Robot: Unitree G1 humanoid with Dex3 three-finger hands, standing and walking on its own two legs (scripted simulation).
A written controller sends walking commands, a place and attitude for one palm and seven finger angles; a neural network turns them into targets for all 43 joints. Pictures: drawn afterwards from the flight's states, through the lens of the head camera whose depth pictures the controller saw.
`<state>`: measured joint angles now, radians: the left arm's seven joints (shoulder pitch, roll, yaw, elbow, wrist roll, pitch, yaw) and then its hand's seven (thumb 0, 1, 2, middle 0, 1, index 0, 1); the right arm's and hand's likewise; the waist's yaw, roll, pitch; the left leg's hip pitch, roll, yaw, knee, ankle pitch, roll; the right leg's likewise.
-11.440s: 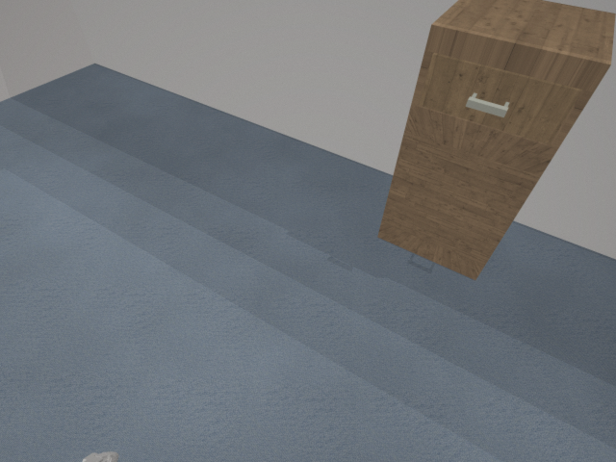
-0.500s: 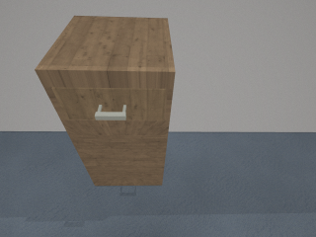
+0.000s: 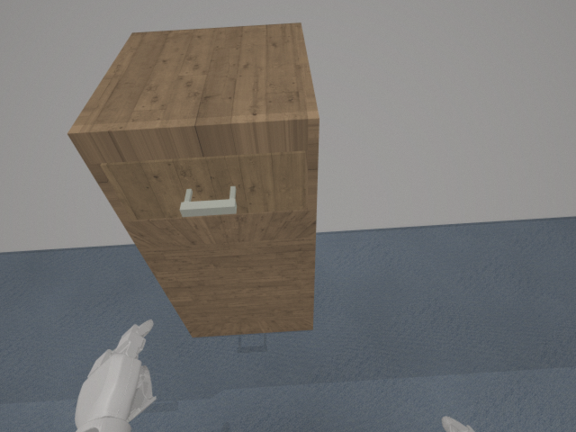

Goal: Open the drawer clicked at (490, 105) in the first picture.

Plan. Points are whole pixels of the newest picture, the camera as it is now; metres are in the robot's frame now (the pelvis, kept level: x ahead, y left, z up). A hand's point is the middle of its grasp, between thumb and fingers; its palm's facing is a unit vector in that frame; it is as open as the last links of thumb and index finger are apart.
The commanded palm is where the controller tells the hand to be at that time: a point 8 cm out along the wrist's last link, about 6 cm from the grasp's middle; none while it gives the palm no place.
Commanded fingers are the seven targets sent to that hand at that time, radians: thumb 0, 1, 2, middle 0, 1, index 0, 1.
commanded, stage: raise the hand with hooked fingers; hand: left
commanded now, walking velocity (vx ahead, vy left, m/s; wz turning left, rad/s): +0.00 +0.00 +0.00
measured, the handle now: (209, 200) +0.54 +0.19 -0.02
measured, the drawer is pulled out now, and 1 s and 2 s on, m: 0.00 0.00 0.00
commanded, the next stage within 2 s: move the hooked fingers above the handle in 1.70 s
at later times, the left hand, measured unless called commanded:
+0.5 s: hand (138, 370) +0.21 +0.22 -0.01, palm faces +0.05 -0.09 -1.00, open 10.2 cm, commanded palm +0.18 +0.22 +0.04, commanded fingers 0.00 0.06 0.54 -0.26 -0.84 -0.26 -0.84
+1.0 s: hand (131, 307) +0.27 +0.23 +0.05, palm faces +0.09 -0.10 -0.99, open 13.1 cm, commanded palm +0.25 +0.23 +0.11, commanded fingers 0.00 -0.50 0.30 -0.30 -1.20 -0.30 -1.20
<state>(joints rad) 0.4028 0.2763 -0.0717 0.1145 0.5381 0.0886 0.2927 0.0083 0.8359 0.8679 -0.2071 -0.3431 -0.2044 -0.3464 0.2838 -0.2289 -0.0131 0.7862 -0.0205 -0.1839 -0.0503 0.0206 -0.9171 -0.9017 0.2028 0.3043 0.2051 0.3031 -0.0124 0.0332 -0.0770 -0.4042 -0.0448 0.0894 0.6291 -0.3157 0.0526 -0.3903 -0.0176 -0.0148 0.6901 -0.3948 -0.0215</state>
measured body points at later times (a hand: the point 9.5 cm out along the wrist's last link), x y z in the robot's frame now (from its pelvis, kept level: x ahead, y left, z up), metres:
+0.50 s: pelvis -0.01 -0.04 -0.02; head +0.00 -0.07 +0.43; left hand +0.20 +0.22 +0.05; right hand +0.22 -0.23 -0.11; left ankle +0.00 +0.09 -0.72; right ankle -0.02 -0.11 -0.72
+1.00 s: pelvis +0.00 -0.02 +0.00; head +0.01 -0.05 +0.45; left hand +0.26 +0.23 +0.10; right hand +0.21 -0.25 -0.10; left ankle +0.00 +0.09 -0.72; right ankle -0.02 -0.10 -0.72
